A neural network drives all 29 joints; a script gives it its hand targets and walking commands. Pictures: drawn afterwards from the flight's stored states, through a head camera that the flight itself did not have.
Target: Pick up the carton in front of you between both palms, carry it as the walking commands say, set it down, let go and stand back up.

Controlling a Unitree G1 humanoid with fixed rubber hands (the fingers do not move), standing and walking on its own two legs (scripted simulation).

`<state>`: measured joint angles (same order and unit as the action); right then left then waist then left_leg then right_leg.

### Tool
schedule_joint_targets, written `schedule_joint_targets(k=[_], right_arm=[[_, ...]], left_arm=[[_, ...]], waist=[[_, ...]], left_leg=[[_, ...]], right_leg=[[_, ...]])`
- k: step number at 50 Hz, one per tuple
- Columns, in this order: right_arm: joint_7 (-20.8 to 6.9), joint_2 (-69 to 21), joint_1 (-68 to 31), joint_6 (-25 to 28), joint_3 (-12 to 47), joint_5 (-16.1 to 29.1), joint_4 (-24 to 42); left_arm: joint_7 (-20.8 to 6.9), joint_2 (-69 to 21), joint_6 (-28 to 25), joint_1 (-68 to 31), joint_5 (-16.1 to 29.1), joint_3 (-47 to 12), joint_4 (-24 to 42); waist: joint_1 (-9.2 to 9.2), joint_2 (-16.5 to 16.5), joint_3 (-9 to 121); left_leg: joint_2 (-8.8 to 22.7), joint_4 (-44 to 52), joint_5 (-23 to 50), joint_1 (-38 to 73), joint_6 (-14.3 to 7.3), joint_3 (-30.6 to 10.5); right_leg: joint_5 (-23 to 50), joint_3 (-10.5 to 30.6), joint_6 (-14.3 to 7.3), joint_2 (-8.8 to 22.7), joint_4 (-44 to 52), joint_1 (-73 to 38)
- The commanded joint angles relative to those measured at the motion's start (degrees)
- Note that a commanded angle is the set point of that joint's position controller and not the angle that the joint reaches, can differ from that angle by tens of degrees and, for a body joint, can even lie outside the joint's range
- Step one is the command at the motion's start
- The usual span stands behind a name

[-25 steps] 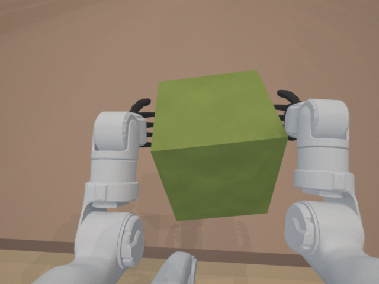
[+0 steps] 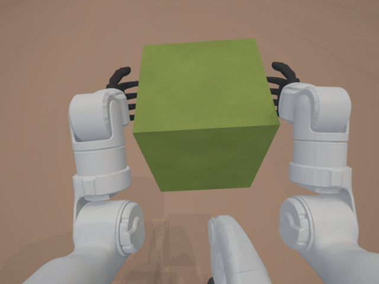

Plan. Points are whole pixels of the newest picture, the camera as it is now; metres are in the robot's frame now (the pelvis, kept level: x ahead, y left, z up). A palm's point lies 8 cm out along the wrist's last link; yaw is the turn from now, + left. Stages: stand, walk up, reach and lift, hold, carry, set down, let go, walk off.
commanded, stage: carry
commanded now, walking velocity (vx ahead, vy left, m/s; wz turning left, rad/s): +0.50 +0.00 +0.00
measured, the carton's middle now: (202, 124) +0.41 -0.05 +0.13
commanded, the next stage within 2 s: none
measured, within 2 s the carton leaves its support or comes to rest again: neither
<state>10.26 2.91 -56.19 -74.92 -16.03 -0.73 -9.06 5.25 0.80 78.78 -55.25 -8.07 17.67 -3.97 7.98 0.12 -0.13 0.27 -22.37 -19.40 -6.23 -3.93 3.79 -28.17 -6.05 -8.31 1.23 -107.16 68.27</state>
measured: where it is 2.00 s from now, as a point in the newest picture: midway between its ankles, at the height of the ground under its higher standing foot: (164, 115)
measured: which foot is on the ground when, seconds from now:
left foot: down 0.00-0.16, up 0.18-0.56, down 0.58-1.00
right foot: up 0.00-0.12, down 0.14-0.58, up 0.60-0.98, down 1.00-1.00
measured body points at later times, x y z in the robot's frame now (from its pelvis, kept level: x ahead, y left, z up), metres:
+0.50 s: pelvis +0.33 +0.00 +0.14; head +0.35 +0.00 +0.59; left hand +0.71 +0.19 +0.34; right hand +0.76 -0.11 +0.34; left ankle +0.47 +0.13 -0.55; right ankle +0.29 -0.09 -0.59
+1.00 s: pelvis +0.65 +0.01 +0.14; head +0.67 +0.02 +0.59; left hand +1.00 +0.16 +0.25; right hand +1.01 -0.14 +0.25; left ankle +0.52 +0.12 -0.59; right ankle +0.74 -0.09 -0.59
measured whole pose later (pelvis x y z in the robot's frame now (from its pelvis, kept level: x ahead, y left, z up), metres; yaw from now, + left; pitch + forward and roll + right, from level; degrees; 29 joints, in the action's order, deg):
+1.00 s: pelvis +0.65 +0.01 +0.14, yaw +0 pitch +5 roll +0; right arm 6.9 -4.2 -37.5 -70.3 -16.2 -7.8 -4.3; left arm 6.3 -3.1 73.4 -37.2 -5.9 12.8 -4.2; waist -0.7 0.6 3.0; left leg 2.9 -24.2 -22.3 -5.9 0.8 8.3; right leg -2.8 -9.5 -1.2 2.2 -21.6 24.4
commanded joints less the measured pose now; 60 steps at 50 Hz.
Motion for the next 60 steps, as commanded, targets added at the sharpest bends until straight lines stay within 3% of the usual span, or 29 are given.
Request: schedule_joint_targets(k=[1,4,6,7,8,9,10,12,13,16,19,22,26,28,29,30,31,32,34,35,39,46,49,50,51,52,53,55,60], right_arm=[[-19.6,-60.9,-44.0,-3.9,28.6,27.4,-0.4],[-18.8,-57.9,-44.3,-5.6,23.7,25.0,-4.6],[-18.1,-56.0,-44.7,-6.1,21.7,21.8,-5.2],[-17.8,-55.4,-44.1,-6.2,20.3,20.2,-6.2],[-17.5,-56.4,-42.6,-6.0,18.9,18.9,-7.6],[-17.5,-55.6,-40.0,-5.9,17.4,17.1,-9.2],[-17.0,-54.8,-39.7,-5.4,15.9,14.7,-9.4],[-16.1,-53.0,-41.9,-4.5,14.5,12.2,-6.5],[-15.4,-50.9,-44.1,-4.0,13.6,11.2,-4.8],[-14.2,-49.8,-42.0,-3.4,13.6,9.2,-5.5],[-13.9,-52.0,-37.0,-4.2,15.7,9.4,-8.8],[-14.1,-56.3,-35.8,-5.0,18.2,11.1,-11.3],[-15.2,-62.4,-37.5,-4.8,20.9,15.6,-12.8],[-16.1,-64.4,-36.8,-4.3,21.1,17.4,-15.1],[-16.6,-65.4,-35.9,-3.7,20.8,18.3,-15.5],[-16.9,-65.1,-34.9,-3.2,20.0,18.6,-16.2],[-16.9,-64.6,-37.3,-2.3,20.5,18.5,-15.5],[-17.3,-66.7,-37.0,-1.8,21.4,19.6,-14.1],[-17.9,-70.2,-40.1,-0.5,23.6,22.2,-8.2],[-18.0,-71.5,-42.0,0.0,25.2,23.4,-4.9],[-17.5,-72.4,-38.9,1.2,28.7,24.4,0.4],[-17.7,-71.6,-20.0,3.0,32.2,18.6,2.7],[-17.9,-70.8,-12.0,3.3,35.0,16.9,6.3],[-18.0,-70.0,-9.5,3.2,36.4,16.7,7.3],[-18.5,-71.1,-8.3,2.7,37.9,17.2,8.2],[-18.9,-72.1,-7.4,2.7,39.1,17.5,9.8],[-19.3,-72.9,-5.9,3.1,40.7,17.9,11.0],[-19.3,-73.4,-3.1,4.2,43.4,18.5,15.1],[-18.3,-70.1,10.2,6.0,48.6,16.7,23.8]], left_arm=[[-5.5,-48.6,-0.3,-39.8,19.2,-29.6,-4.0],[-5.1,-52.6,1.6,-43.7,23.9,-30.2,-7.1],[-5.7,-56.5,2.0,-46.7,27.7,-30.8,-6.9],[-6.3,-59.0,1.8,-48.8,29.6,-30.8,-5.8],[-7.1,-59.9,1.3,-48.8,30.8,-31.0,-5.7],[-8.0,-61.2,0.3,-49.0,32.3,-31.1,-5.9],[-8.9,-64.6,0.3,-50.3,34.5,-30.7,-5.8],[-10.8,-69.6,-1.3,-58.5,39.1,-33.1,-1.1],[-11.5,-70.3,-2.0,-62.0,40.7,-33.1,0.6],[-11.6,-71.8,-2.1,-63.2,41.8,-33.2,0.5],[-11.3,-69.8,-1.4,-56.5,38.3,-29.7,-3.9],[-11.5,-67.7,-0.9,-48.5,33.3,-26.6,-8.5],[-11.9,-63.7,-0.9,-43.5,28.9,-23.6,-11.4],[-11.7,-61.7,-1.3,-41.1,26.9,-22.2,-12.6],[-11.6,-60.3,-1.5,-40.3,26.0,-22.0,-12.8],[-11.7,-59.2,-1.6,-39.0,25.0,-21.6,-14.2],[-11.7,-61.4,-1.8,-40.3,24.9,-21.0,-14.7],[-11.3,-60.5,-2.1,-40.4,24.1,-21.9,-12.7],[-10.7,-62.5,-3.0,-41.4,24.6,-23.9,-9.8],[-10.4,-63.5,-3.5,-41.1,25.0,-24.9,-8.3],[-8.9,-66.0,-5.1,-37.4,26.3,-29.6,-3.3],[-10.1,-70.6,-7.5,-26.0,26.9,-37.8,1.9],[-11.3,-71.3,-7.8,-20.6,27.2,-40.6,6.6],[-11.7,-71.0,-7.8,-16.4,26.8,-41.1,7.1],[-11.8,-68.9,-8.1,-13.5,25.1,-40.9,7.8],[-11.8,-68.6,-8.5,-10.2,24.1,-41.6,8.1],[-11.9,-68.8,-8.7,-8.5,24.2,-42.9,11.2],[-12.4,-69.2,-9.5,-7.4,24.9,-45.3,17.8],[-13.9,-67.2,-10.0,3.9,26.0,-51.2,25.8]], waist=[[-4.17,-5.7,15.0],[-8.83,-13.0,22.4],[-15.21,-19.4,29.8],[-18.29,-17.1,33.4],[-18.75,-5.3,37.3],[-16.3,13.9,41.2],[-15.29,7.4,41.9],[-12.52,-0.4,32.0],[-12.56,-0.6,29.0],[-11.88,-5.8,25.6],[-12.89,1.1,26.9],[-12.56,8.2,26.5],[-11.97,10.9,23.2],[-8.79,9.5,26.7],[-5.99,8.1,29.1],[-5.05,0.2,31.7],[-6.84,-15.7,32.7],[-6.79,-13.8,30.7],[-6.48,-3.6,28.3],[-6.74,-2.1,27.2],[-7.48,-7.2,28.7],[-6.54,-10.4,26.5],[-7.66,-7.3,29.6],[-8.99,-5.1,32.1],[-9.81,7.3,35.4],[-10.23,19.0,33.4],[-10.17,15.5,31.9],[-10.06,4.8,28.8],[-9.58,8.9,24.6]], left_leg=[[9.4,16.6,34.7,3.9,-9.5,-6.0],[9.3,8.5,88.9,1.5,-7.6,3.5],[11.1,-10.5,108.3,9.1,-3.7,4.0],[9.8,-26.3,103.4,7.6,-1.9,3.9],[1.9,-52.3,60.4,-9.5,2.1,1.2],[-10.5,-81.5,9.7,-24.3,5.5,-8.2],[-7.8,-90.3,5.9,-31.4,2.3,-16.5],[-2.6,-86.8,0.8,-40.1,-1.1,-14.5],[-1.3,-84.2,-0.1,-42.0,-2.0,-13.5],[1.6,-64.7,-7.4,-39.9,-1.6,-9.6],[3.6,-46.1,4.6,-39.0,-1.0,-3.6],[2.8,-24.8,10.5,-30.7,0.4,-0.5],[-1.7,-8.2,16.1,-23.4,1.1,6.3],[-3.1,-0.3,20.3,-9.2,0.6,8.9],[1.7,-0.8,19.9,2.2,0.0,4.0],[13.9,-3.5,25.2,10.7,-2.1,-13.3],[21.5,-0.1,26.0,22.4,-10.3,-32.7],[23.0,2.4,21.2,22.3,-11.5,-35.5],[20.0,2.5,20.7,17.5,-8.5,-27.0],[19.2,3.9,21.0,14.0,-7.2,-23.4],[17.5,8.3,18.6,14.0,-5.9,-13.5],[12.0,3.7,39.2,19.2,-1.8,0.6],[9.3,-9.4,41.2,10.7,1.8,5.8],[8.6,-17.0,32.1,0.5,3.6,6.3],[3.9,-30.2,18.1,-15.0,5.4,5.9],[-1.5,-38.9,-7.5,-33.4,5.6,2.9],[0.4,-45.6,-11.8,-39.2,4.7,-1.4],[4.4,-41.5,-8.0,-39.9,4.0,-3.8],[3.8,-19.3,1.1,-29.2,5.7,1.9]], right_leg=[[2.5,-7.1,0.5,1.4,18.0,-7.5],[11.1,-13.9,-2.2,-5.3,36.2,-32.2],[9.0,-11.8,-0.6,-8.3,49.1,-44.2],[10.1,-6.0,-0.7,-9.6,59.4,-53.9],[5.5,25.1,-9.0,3.6,74.3,-67.1],[25.9,54.1,-20.0,15.3,84.1,-71.7],[24.8,51.0,-18.1,13.5,80.7,-73.7],[21.4,40.0,-11.2,12.1,78.0,-67.9],[14.9,36.9,-8.9,12.4,78.3,-65.6],[15.6,28.9,-6.7,13.2,82.0,-61.7],[28.9,19.6,-6.5,12.3,83.1,-65.4],[32.4,10.6,-3.1,9.4,85.4,-66.1],[44.0,4.6,0.0,8.3,82.4,-69.9],[52.3,-0.9,4.1,5.9,71.7,-68.0],[43.3,-1.4,6.6,5.9,64.8,-60.8],[25.6,-1.8,8.4,3.3,52.4,-52.0],[2.3,1.7,9.4,-3.5,42.0,-33.0],[-1.5,5.3,7.9,-2.5,35.4,-25.9],[4.9,7.2,6.2,0.8,36.9,-25.0],[8.0,7.5,6.1,2.3,40.4,-26.6],[10.1,4.5,8.2,2.8,55.3,-31.1],[23.4,-3.5,8.9,-0.5,81.2,-39.4],[27.7,-6.0,6.8,-0.8,88.6,-60.1],[25.8,0.9,4.7,5.2,86.0,-72.2],[30.0,20.1,-1.5,16.5,84.6,-85.0],[37.3,30.6,-7.2,20.8,86.6,-94.5],[42.4,28.8,-7.8,22.3,85.5,-95.0],[41.8,21.9,-3.2,20.4,86.6,-88.8],[35.7,7.8,-0.1,15.2,92.3,-78.1]])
